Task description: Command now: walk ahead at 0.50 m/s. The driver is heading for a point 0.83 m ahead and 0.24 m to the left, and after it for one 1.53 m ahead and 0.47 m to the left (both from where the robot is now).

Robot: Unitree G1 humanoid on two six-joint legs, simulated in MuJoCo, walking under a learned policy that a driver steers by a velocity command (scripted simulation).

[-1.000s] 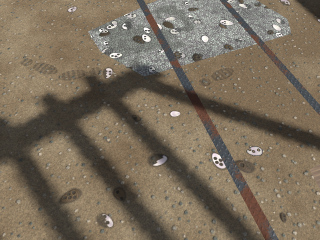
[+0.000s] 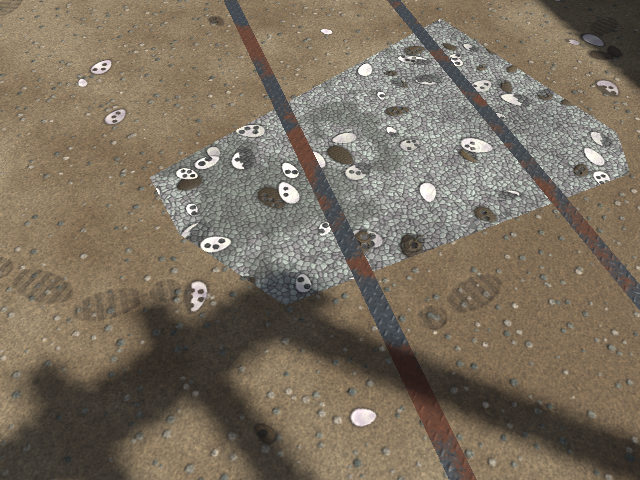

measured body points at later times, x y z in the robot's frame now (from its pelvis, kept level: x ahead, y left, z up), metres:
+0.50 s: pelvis +0.27 -0.06 +0.00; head +0.29 -0.07 +0.45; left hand +0.30 +0.21 -0.13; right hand +0.34 -0.31 -0.15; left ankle +0.25 +0.09 -0.66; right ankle +0.29 -0.12 -0.75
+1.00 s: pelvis +0.52 +0.04 -0.01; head +0.55 +0.05 +0.44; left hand +0.50 +0.31 -0.14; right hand +0.70 -0.19 -0.14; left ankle +0.53 +0.07 -0.75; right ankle +0.52 -0.13 -0.65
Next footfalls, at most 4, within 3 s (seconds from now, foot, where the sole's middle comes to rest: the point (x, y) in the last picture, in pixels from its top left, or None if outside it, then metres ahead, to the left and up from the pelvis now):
0.28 right None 0.33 -0.12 -0.78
0.84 left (279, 449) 0.57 0.09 -0.78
1.38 right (275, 304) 0.94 0.11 -0.78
1.80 left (204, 365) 0.76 0.27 -0.78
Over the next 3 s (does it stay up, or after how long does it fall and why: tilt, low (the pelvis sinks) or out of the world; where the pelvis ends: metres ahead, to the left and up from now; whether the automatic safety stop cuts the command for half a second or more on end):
stays up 0.76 0.13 -0.01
